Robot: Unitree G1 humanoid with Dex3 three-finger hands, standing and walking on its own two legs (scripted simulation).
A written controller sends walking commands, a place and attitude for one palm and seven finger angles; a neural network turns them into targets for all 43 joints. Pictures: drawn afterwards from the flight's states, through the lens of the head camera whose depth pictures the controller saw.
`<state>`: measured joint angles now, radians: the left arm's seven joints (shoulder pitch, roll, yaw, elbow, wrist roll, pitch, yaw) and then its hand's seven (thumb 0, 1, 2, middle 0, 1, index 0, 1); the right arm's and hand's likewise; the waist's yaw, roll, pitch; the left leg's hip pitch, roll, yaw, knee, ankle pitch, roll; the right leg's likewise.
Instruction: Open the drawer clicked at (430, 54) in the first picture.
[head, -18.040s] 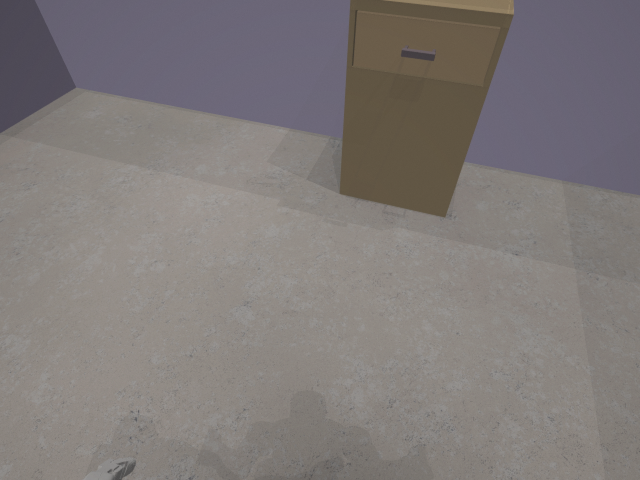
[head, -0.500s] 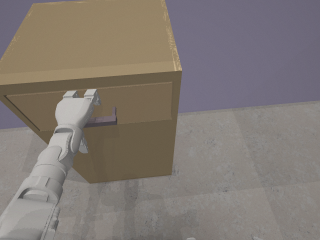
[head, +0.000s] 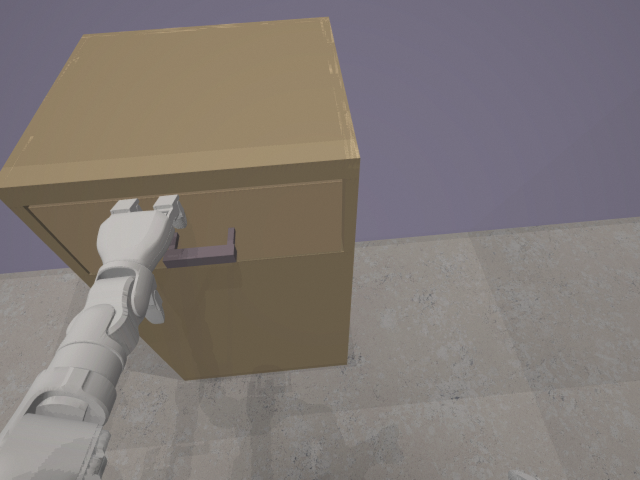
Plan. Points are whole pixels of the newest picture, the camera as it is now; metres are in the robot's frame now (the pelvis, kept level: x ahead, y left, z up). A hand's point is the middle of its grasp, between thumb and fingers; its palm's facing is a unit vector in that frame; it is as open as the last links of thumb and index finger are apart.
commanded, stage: re-aim the fingers above the handle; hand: left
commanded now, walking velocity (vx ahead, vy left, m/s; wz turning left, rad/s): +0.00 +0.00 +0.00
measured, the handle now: (201, 246) +0.46 +0.22 -0.03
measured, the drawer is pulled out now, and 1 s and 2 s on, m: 0.00 0.00 0.00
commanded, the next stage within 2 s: lower the fingers behind the handle in 1.12 s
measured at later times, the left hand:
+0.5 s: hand (152, 278) +0.37 +0.25 +0.03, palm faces -0.08 -0.02 -1.00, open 13.8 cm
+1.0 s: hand (183, 273) +0.38 +0.22 +0.01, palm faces -0.11 -0.07 -0.99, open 13.8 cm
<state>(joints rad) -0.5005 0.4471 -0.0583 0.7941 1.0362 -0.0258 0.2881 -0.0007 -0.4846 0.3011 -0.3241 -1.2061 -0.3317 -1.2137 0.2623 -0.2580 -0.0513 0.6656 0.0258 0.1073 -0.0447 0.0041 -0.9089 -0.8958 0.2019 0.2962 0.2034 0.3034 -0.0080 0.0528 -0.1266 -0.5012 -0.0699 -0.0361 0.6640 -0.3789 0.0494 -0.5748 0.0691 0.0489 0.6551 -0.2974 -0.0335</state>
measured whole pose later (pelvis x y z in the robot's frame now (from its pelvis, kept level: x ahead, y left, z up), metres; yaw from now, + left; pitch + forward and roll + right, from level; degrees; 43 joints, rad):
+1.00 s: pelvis +0.01 +0.00 +0.00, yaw +1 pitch +12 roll +0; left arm -0.42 0.38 -0.16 0.63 1.00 0.01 0.23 0.00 -0.48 0.30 -0.31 -1.20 -0.32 -1.20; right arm 0.27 -0.25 -0.05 0.68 0.02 0.10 -0.06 0.01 -0.91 -0.90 0.20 0.30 0.20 0.30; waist 0.00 0.06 -0.11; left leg -0.48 -0.08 -0.05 0.66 -0.39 0.05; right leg -0.55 0.06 0.03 0.66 -0.32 -0.03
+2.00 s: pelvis -0.01 +0.00 -0.02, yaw +0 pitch +16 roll +0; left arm -0.46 0.40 -0.04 0.81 1.09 -0.07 0.39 0.00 -0.48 0.30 -0.31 -1.21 -0.31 -1.21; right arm 0.29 -0.24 -0.05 0.69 0.00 0.10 -0.04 0.00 -0.91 -0.90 0.20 0.30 0.20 0.30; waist -0.02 0.04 -0.16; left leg -0.65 -0.07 -0.03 0.81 -0.43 0.05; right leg -0.71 0.07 0.04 0.78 -0.34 -0.03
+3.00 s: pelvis -0.04 -0.01 -0.03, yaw +0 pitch +18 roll +0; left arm -0.61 0.42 -0.07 0.94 1.06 -0.01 0.44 0.00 -0.49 0.30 -0.31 -1.20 -0.26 -1.37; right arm 0.29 -0.25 -0.03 0.68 0.02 0.09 -0.04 0.00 -0.91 -0.90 0.20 0.30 0.20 0.30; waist -0.03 0.04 -0.17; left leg -0.80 -0.07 -0.03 0.90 -0.43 0.04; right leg -0.86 0.07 0.03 0.87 -0.33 -0.04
